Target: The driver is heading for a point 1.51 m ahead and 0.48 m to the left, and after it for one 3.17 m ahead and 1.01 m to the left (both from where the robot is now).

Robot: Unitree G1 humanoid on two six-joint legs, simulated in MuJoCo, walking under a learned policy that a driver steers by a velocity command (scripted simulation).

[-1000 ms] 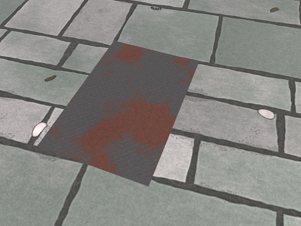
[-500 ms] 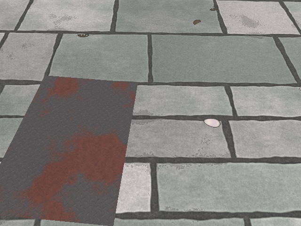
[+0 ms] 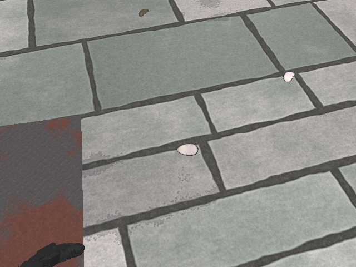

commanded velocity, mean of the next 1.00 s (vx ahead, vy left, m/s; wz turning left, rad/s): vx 0.49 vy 0.00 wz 0.40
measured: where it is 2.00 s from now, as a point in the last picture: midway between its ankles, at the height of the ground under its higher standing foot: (86, 145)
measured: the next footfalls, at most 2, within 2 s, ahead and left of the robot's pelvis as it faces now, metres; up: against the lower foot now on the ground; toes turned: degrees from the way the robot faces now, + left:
left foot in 0.46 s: +0.42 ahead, +0.15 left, +0.00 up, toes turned +12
right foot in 0.94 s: +0.74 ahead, +0.04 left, +0.00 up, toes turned +31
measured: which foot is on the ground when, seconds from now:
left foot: up 0.00-0.44, down 0.46-0.94, up 0.96-1.00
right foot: down 0.00-0.44, up 0.46-0.92, down 0.94-1.00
